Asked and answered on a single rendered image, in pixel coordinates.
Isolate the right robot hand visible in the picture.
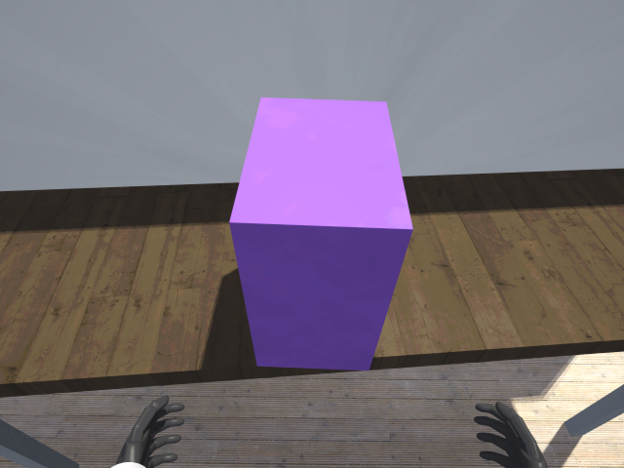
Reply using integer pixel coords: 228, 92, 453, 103
474, 402, 549, 468

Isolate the left robot hand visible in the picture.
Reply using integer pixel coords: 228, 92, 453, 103
115, 395, 184, 468

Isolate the carton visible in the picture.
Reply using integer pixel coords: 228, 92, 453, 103
229, 97, 413, 371

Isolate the table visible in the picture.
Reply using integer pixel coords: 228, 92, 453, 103
0, 169, 624, 468

